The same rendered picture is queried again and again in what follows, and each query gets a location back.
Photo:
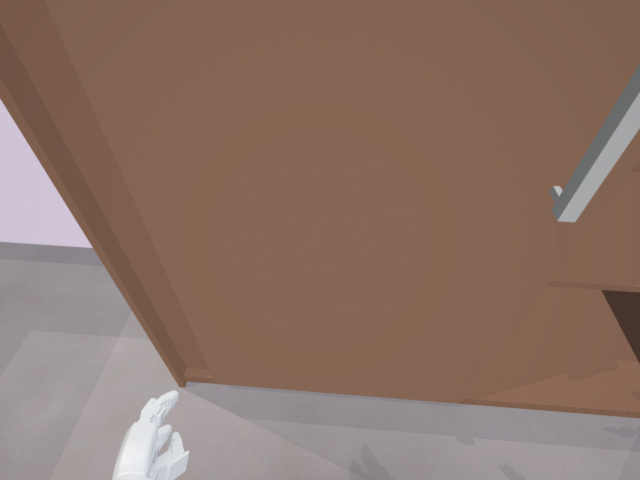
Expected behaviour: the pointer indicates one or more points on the left robot hand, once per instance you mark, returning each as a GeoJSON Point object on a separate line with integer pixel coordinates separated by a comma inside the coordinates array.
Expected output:
{"type": "Point", "coordinates": [143, 440]}

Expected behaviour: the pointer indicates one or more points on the wardrobe door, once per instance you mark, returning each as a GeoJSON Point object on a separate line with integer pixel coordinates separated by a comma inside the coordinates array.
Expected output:
{"type": "Point", "coordinates": [36, 40]}
{"type": "Point", "coordinates": [353, 196]}

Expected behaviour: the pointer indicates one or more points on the handle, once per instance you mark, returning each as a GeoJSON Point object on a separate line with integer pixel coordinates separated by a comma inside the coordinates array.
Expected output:
{"type": "Point", "coordinates": [619, 128]}

